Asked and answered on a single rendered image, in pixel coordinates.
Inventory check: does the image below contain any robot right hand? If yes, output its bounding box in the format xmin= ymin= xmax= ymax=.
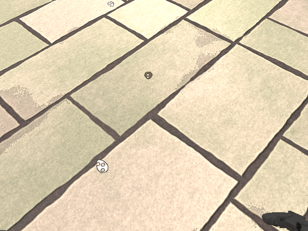
xmin=262 ymin=211 xmax=308 ymax=231

